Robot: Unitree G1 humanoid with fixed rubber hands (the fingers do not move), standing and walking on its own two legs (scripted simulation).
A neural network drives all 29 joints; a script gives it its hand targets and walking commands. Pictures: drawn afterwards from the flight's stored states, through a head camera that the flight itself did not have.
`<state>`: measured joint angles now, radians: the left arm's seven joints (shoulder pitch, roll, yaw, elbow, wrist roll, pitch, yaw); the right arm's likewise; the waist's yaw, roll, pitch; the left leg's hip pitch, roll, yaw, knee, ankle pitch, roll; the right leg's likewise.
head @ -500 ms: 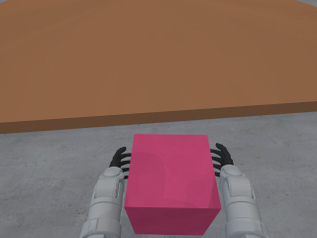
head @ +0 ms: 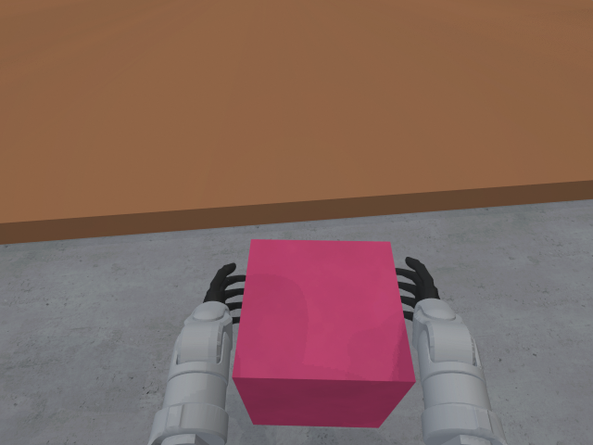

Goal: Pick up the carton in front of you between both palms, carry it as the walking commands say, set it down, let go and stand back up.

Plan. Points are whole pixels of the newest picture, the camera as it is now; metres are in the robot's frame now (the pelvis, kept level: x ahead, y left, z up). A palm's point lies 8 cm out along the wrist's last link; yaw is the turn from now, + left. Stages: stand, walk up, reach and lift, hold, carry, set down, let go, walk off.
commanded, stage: reach and lift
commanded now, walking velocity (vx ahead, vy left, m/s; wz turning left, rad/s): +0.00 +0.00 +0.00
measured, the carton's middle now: (317, 338) +0.30 +0.00 -0.05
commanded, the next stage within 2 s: hold in 0.38 s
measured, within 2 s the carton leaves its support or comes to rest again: neither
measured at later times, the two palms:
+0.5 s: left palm (214, 307) +0.29 +0.15 +0.05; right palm (430, 302) +0.30 -0.15 +0.06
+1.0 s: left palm (213, 306) +0.29 +0.15 +0.05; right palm (431, 302) +0.29 -0.15 +0.06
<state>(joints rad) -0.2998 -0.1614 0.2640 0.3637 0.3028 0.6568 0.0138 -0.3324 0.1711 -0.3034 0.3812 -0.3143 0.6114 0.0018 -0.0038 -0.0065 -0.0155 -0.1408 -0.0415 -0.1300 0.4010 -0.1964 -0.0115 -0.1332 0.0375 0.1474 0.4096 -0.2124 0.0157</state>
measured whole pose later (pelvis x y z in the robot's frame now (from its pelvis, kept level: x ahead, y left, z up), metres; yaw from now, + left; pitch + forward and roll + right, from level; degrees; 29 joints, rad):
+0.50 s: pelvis +0.01 +0.00 +0.00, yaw +0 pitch -5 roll +0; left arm -0.24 -0.15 0.19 0.24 0.26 0.74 0.03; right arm -0.27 0.15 -0.23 0.26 -0.27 0.70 -0.01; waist -0.01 0.00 -0.02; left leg -0.06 -0.03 -0.13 0.34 -0.18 -0.01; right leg -0.05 0.04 0.14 0.35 -0.20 0.01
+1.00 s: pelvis +0.00 +0.00 +0.00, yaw +0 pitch -7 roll +0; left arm -0.31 -0.17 0.25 0.30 0.31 0.77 0.01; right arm -0.34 0.17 -0.29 0.31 -0.33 0.73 0.01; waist -0.01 0.00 0.00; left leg -0.06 -0.04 -0.12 0.36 -0.18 -0.01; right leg -0.05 0.03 0.14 0.36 -0.19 0.01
